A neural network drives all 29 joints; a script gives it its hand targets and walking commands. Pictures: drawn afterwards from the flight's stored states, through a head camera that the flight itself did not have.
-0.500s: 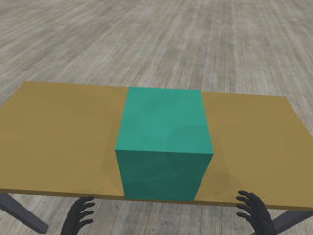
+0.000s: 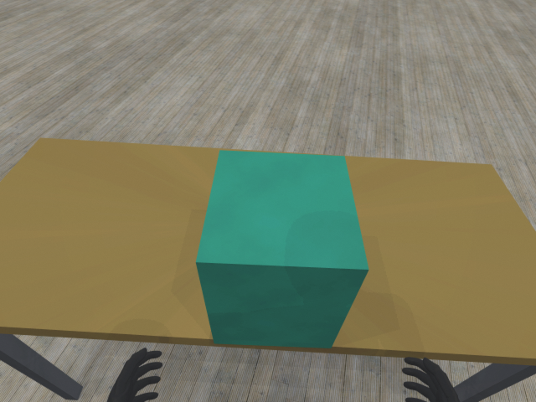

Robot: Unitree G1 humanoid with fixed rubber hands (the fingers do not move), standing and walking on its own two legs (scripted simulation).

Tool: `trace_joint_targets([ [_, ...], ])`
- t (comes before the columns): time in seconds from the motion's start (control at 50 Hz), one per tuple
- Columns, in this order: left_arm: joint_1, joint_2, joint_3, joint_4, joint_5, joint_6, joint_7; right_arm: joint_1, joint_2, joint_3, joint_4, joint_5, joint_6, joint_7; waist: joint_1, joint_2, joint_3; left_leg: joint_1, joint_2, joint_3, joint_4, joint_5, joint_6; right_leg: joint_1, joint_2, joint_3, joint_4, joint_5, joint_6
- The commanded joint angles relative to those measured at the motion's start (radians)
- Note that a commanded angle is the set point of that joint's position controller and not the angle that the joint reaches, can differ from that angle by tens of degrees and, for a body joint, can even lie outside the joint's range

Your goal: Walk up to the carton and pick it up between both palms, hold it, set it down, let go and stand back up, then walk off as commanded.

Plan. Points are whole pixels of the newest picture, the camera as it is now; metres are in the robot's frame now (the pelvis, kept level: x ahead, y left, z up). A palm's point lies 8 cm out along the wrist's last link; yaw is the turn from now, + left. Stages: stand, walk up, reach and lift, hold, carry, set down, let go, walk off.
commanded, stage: set down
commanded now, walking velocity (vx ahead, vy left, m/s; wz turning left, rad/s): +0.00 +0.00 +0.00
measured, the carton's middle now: (277, 252) +0.37 +0.00 +0.02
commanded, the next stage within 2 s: let go in 0.52 s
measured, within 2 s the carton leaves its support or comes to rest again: neither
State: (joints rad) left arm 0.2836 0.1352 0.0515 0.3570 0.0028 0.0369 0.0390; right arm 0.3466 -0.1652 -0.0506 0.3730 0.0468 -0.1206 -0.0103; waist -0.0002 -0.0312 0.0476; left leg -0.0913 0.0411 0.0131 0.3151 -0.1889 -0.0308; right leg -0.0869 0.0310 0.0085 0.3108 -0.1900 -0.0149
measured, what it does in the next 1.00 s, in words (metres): stands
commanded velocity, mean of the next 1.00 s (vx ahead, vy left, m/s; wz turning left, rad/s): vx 0.00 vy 0.00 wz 0.00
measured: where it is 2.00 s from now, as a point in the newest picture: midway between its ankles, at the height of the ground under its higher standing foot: outside the picture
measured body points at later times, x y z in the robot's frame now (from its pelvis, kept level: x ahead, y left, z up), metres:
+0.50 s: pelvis +0.01 +0.00 +0.00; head +0.03 +0.02 +0.45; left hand +0.17 +0.22 -0.10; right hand +0.16 -0.23 -0.08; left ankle -0.01 +0.14 -0.75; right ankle -0.01 -0.10 -0.75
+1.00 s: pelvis +0.01 +0.01 +0.00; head +0.03 +0.03 +0.45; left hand +0.17 +0.22 -0.10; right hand +0.16 -0.22 -0.09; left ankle -0.01 +0.14 -0.75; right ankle -0.01 -0.10 -0.75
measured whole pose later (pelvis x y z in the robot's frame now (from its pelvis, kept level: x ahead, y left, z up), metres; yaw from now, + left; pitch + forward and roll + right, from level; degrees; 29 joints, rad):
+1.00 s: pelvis +0.01 +0.01 +0.00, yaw +0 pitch -1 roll -1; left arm 0.20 0.14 0.05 0.51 0.00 0.09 0.03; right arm 0.21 -0.17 -0.05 0.72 0.00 -0.22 0.02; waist 0.00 -0.03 0.06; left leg -0.11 0.04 0.01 0.36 -0.23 -0.02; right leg -0.09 0.03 0.01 0.31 -0.20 -0.02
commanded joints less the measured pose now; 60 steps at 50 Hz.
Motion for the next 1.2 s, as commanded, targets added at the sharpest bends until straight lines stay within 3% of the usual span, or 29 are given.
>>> trace_joint_targets([
  [0.0,-0.099,0.190,0.009,-0.067,-0.013,0.003,-0.023,-0.112,-0.075,0.057,-0.033,-0.017,-0.044,0.008,0.040,0.030,-0.041,0.119,-0.055,0.077,0.010,0.142,0.013,-0.104,-0.046,0.023,-0.065,0.091,0.002],
  [0.08,-0.111,0.190,0.000,-0.101,-0.016,-0.005,-0.018,-0.109,-0.082,0.052,-0.022,-0.012,-0.066,0.011,0.029,0.046,-0.075,0.120,-0.057,0.076,0.014,0.155,0.006,-0.081,-0.043,0.019,-0.047,0.123,0.004],
  [0.1,-0.102,0.191,0.002,-0.048,-0.007,0.004,-0.025,-0.107,-0.068,0.059,0.032,-0.024,-0.060,0.009,0.022,0.044,-0.044,0.116,-0.053,0.074,0.010,0.151,0.008,-0.091,-0.048,0.020,-0.052,0.139,0.006],
  [0.12,-0.092,0.185,-0.003,-0.082,-0.015,-0.005,-0.022,-0.104,-0.087,0.055,-0.007,-0.021,-0.071,0.013,0.021,0.035,-0.073,0.135,-0.054,0.073,0.021,0.175,0.006,-0.087,-0.038,0.013,-0.042,0.157,0.004],
  [0.2,-0.109,0.191,0.003,0.001,0.009,0.019,-0.031,-0.135,-0.078,0.046,0.092,-0.046,-0.071,0.011,0.020,0.047,-0.045,0.141,-0.054,0.077,0.019,0.145,0.007,-0.106,-0.042,0.016,-0.057,0.116,0.004],
  [0.24,-0.135,0.189,-0.006,-0.046,-0.013,0.009,-0.024,-0.167,-0.080,0.042,0.049,-0.039,-0.084,0.011,0.022,0.033,-0.082,0.141,-0.056,0.078,0.023,0.144,0.003,-0.100,-0.040,0.012,-0.045,0.124,0.007],
  [0.34,-0.110,0.189,0.008,0.019,0.024,0.024,-0.030,-0.137,-0.087,0.039,0.164,-0.046,-0.095,0.011,0.014,0.049,-0.058,0.144,-0.056,0.072,0.040,0.184,0.000,-0.097,-0.037,0.007,-0.039,0.200,0.013],
  [0.4,-0.134,0.170,-0.002,0.033,0.034,0.032,-0.026,-0.175,-0.100,0.038,0.179,-0.047,-0.101,0.019,0.017,0.064,-0.052,0.152,-0.053,0.072,0.035,0.171,-0.005,-0.117,-0.024,-0.001,-0.042,0.128,0.004],
  [0.5,-0.133,0.169,-0.008,0.013,0.032,0.030,-0.023,-0.162,-0.092,0.034,0.208,-0.044,-0.108,0.019,0.014,0.069,-0.066,0.154,-0.052,0.073,0.052,0.198,-0.004,-0.104,-0.029,-0.003,-0.032,0.180,0.006],
  [0.52,-0.144,0.179,-0.005,0.021,0.028,0.030,-0.024,-0.170,-0.095,0.023,0.206,-0.047,-0.110,0.019,0.015,0.048,-0.075,0.138,-0.055,0.077,0.055,0.175,-0.002,-0.107,-0.025,-0.005,-0.026,0.180,0.011],
  [0.54,-0.163,0.169,-0.012,0.025,0.040,0.037,-0.018,-0.199,-0.111,0.015,0.230,-0.051,-0.110,0.025,0.007,0.071,-0.082,0.149,-0.051,0.068,0.052,0.170,-0.006,-0.121,-0.023,-0.007,-0.029,0.149,0.007],
  [0.6,-0.161,0.170,-0.015,0.044,0.036,0.047,-0.022,-0.198,-0.102,0.015,0.227,-0.052,-0.114,0.023,0.010,0.046,-0.069,0.143,-0.054,0.074,0.057,0.140,0.000,-0.125,-0.024,-0.005,-0.035,0.125,0.006],
  [0.66,-0.177,0.161,-0.018,0.039,0.050,0.056,-0.011,-0.225,-0.127,-0.006,0.265,-0.057,-0.113,0.036,0.019,0.075,-0.066,0.138,-0.045,0.071,0.051,0.139,-0.003,-0.131,-0.018,-0.020,-0.028,0.101,-0.002],
  [0.72,-0.169,0.158,-0.015,0.040,0.038,0.049,-0.012,-0.217,-0.133,-0.010,0.247,-0.055,-0.120,0.033,0.021,0.042,-0.072,0.140,-0.048,0.074,0.059,0.163,0.002,-0.132,-0.020,-0.022,-0.030,0.138,0.003],
  [1.0,-0.162,0.161,-0.042,0.042,0.037,0.058,-0.008,-0.239,-0.162,-0.021,0.315,-0.038,-0.123,0.042,0.016,0.098,-0.096,0.137,-0.042,0.067,0.052,0.176,-0.005,-0.093,-0.017,-0.026,-0.015,0.127,0.001],
  [1.02,-0.084,0.324,0.065,0.145,0.038,-0.006,-0.007,-0.147,-0.293,-0.041,0.312,-0.101,-0.029,0.005,0.028,0.038,-0.172,0.016,0.067,-0.042,0.125,0.354,0.038,-0.047,-0.095,0.056,0.095,0.245,0.001],
  [1.06,-0.109,0.322,0.065,0.191,0.025,-0.039,-0.013,-0.178,-0.287,-0.043,0.298,-0.093,0.027,-0.014,0.022,0.031,-0.146,-0.037,0.069,-0.049,0.132,0.282,0.056,-0.041,-0.117,0.080,0.085,0.252,-0.004],
  [1.1,-0.122,0.297,0.058,0.219,0.040,-0.048,-0.014,-0.169,-0.263,-0.035,0.294,-0.087,0.044,-0.015,0.012,0.065,-0.103,-0.055,0.061,-0.042,0.108,0.174,0.054,-0.072,-0.108,0.082,0.069,0.170,-0.006],
  [1.12,-0.113,0.297,0.051,0.248,0.040,-0.052,-0.019,-0.161,-0.286,-0.035,0.299,-0.086,0.042,-0.011,0.014,0.046,-0.079,-0.081,0.056,-0.051,0.099,0.124,0.057,-0.076,-0.110,0.086,0.049,0.137,-0.011],
  [1.14,-0.139,0.310,0.053,0.255,0.041,-0.054,-0.024,-0.172,-0.281,-0.035,0.309,-0.085,0.048,-0.009,0.010,0.075,-0.072,-0.096,0.059,-0.050,0.087,0.083,0.059,-0.081,-0.113,0.091,0.041,0.098,-0.010],
  [1.16,-0.142,0.306,0.045,0.270,0.040,-0.060,-0.029,-0.162,-0.286,-0.031,0.310,-0.081,0.052,-0.008,0.008,0.057,-0.060,-0.083,0.066,-0.055,0.094,0.067,0.061,-0.089,-0.115,0.101,0.036,0.097,-0.016],
  [1.18,-0.145,0.319,0.045,0.293,0.038,-0.060,-0.030,-0.168,-0.304,-0.033,0.322,-0.082,0.056,-0.006,0.004,0.081,-0.058,-0.099,0.066,-0.066,0.087,0.068,0.064,-0.089,-0.111,0.096,0.032,0.096,-0.016],
])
